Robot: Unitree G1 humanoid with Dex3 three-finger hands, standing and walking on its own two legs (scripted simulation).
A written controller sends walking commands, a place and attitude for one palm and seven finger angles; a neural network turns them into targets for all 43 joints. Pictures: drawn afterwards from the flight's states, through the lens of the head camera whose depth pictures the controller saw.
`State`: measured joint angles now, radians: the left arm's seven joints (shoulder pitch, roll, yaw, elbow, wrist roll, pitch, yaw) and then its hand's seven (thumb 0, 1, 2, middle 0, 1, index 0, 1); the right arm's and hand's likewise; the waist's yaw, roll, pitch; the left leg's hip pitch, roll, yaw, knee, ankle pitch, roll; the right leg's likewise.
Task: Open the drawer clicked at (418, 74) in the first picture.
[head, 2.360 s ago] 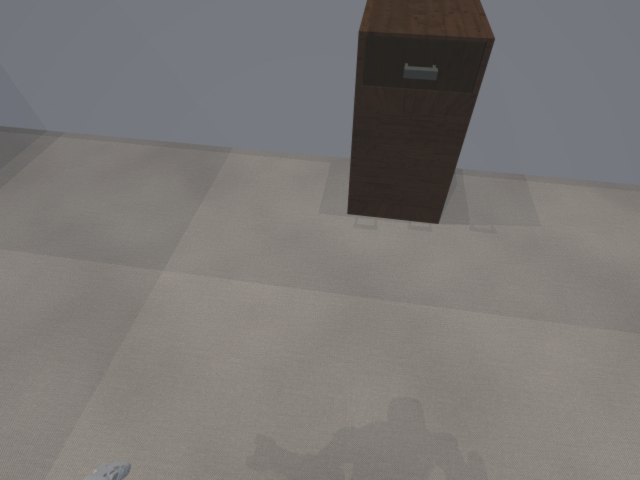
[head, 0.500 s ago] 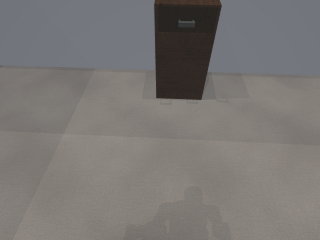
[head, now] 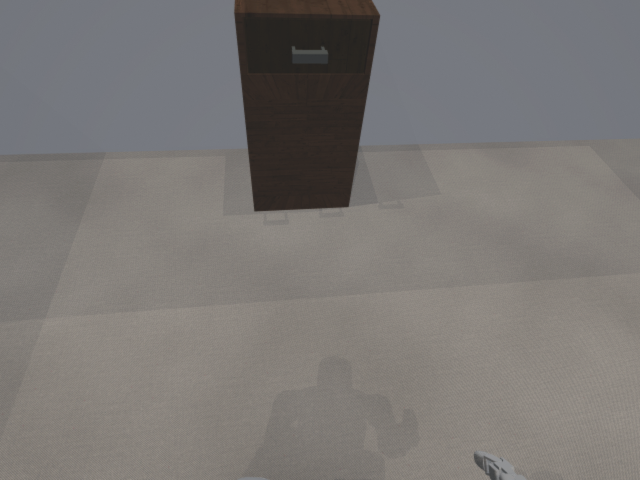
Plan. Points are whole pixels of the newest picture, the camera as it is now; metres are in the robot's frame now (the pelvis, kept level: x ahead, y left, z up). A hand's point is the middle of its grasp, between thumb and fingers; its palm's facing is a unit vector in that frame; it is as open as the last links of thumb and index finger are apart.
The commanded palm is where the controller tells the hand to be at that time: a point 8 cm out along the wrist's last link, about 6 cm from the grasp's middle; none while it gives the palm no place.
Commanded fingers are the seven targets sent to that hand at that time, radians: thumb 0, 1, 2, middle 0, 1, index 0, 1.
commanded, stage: walk to a spot facing it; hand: left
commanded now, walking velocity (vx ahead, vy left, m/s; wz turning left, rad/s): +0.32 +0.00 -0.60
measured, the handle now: (309, 53) +1.23 +0.20 -0.06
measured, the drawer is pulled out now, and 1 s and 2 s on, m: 0.00 0.00 0.00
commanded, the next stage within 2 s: turn to face it in 1.38 s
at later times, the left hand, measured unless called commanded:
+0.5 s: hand (274, 323) +0.38 +0.13 -0.16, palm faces -0.40 -0.91 -0.13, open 7.4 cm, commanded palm none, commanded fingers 0.00 0.90 0.90 -0.20 -0.30 -0.20 -0.30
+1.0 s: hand (282, 266) +0.53 +0.14 -0.18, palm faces -0.43 -0.87 -0.23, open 7.3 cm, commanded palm none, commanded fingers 0.00 0.90 0.90 -0.20 -0.30 -0.20 -0.30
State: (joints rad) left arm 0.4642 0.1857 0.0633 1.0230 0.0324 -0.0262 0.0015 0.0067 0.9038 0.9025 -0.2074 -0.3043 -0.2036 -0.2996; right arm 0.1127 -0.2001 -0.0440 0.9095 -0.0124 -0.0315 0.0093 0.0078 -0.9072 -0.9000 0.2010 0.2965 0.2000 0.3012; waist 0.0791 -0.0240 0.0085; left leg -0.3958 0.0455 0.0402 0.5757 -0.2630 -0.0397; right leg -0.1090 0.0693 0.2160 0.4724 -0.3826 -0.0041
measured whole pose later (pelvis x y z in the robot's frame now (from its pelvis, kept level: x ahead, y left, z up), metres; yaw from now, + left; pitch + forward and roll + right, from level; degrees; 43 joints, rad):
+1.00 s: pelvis +0.41 -0.04 -0.01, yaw -33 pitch +0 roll -1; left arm 0.33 0.25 0.09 1.00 0.02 -0.03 -0.01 0.00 0.92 0.90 -0.20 -0.30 -0.20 -0.30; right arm 0.12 -0.20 -0.05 0.91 -0.03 -0.06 0.01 0.01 -0.93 -0.90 0.20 0.30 0.20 0.30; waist 0.05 -0.02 0.02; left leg -0.41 0.10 0.11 0.61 -0.20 -0.02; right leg -0.18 0.03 0.04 0.62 -0.42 -0.02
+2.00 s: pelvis +0.57 -0.15 +0.01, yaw -42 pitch +1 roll -1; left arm 0.16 0.20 0.08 0.96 0.01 0.04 0.02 0.01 0.91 0.90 -0.20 -0.30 -0.20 -0.30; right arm 0.27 -0.15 -0.04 0.98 -0.03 0.01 -0.01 0.01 -0.91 -0.90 0.20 0.30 0.20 0.30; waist -0.03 -0.02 0.05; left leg -0.32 0.02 0.06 0.51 -0.22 0.04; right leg -0.45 -0.05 -0.05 1.03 -0.46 0.06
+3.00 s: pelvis +0.49 -0.16 +0.00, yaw -5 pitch +0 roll +0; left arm 0.15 0.24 0.07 0.88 0.01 0.04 0.02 0.01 0.91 0.90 -0.20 -0.30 -0.20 -0.30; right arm 0.20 -0.22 -0.06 0.92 -0.02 0.05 0.02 0.00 -0.90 -0.90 0.21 0.30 0.21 0.30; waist -0.03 0.02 0.06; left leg -0.30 -0.04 -0.07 0.51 -0.20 0.01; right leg -0.36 -0.05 -0.01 0.77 -0.42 0.09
